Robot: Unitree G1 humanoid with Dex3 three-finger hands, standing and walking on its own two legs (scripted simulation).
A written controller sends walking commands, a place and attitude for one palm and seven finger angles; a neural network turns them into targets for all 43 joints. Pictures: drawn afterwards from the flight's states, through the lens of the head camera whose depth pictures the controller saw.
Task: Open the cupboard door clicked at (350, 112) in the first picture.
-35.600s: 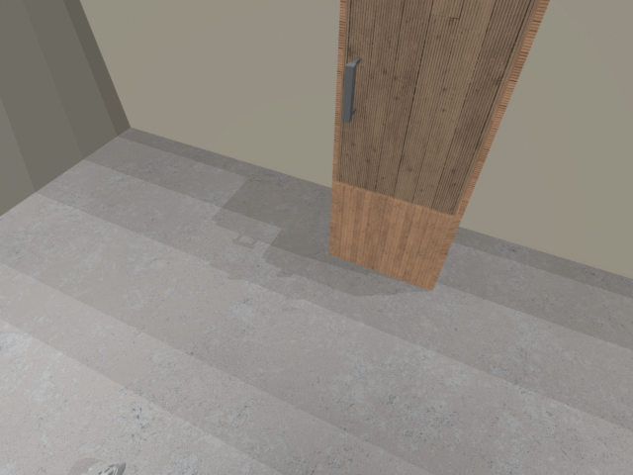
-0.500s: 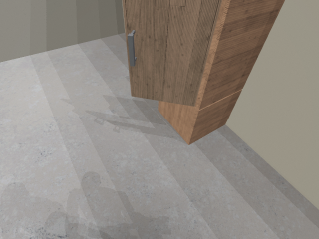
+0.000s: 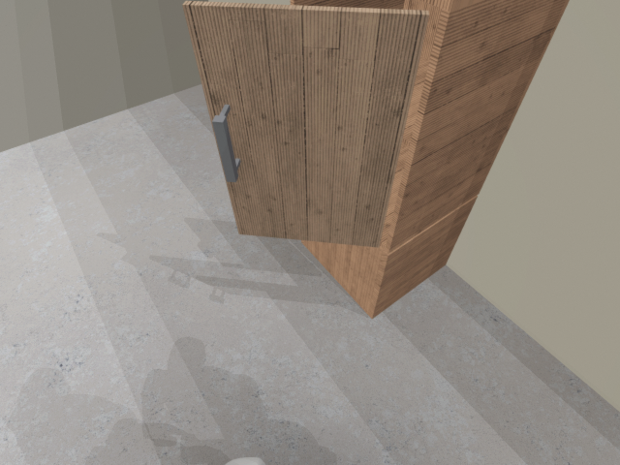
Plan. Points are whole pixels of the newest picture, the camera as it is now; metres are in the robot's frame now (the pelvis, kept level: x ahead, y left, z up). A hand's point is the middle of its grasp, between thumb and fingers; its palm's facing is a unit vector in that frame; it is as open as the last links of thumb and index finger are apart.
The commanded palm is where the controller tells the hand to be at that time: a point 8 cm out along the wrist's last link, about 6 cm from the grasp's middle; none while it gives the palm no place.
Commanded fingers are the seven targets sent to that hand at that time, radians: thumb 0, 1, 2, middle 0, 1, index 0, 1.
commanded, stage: take the last steps up to it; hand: left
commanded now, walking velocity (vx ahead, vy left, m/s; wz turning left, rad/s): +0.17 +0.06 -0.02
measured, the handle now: (229, 144) +0.70 +0.21 -0.01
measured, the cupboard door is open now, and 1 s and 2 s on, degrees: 46 46 46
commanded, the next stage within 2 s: come to a stop and stand still in 0.04 s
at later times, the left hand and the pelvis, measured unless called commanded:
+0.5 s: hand (167, 447) +0.17 +0.24 -0.18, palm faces +0.01 -0.97 -0.24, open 7.3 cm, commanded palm none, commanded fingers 0.00 0.90 0.90 -0.20 -0.30 -0.20 -0.30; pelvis +0.12 +0.04 -0.01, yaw -3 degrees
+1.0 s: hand (166, 456) +0.16 +0.24 -0.18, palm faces -0.01 -0.98 -0.18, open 7.4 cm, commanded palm none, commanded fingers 0.00 0.90 0.90 -0.20 -0.30 -0.20 -0.30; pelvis +0.12 +0.06 +0.00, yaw -3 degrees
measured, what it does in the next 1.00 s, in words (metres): walks ahead: left foot, then right foot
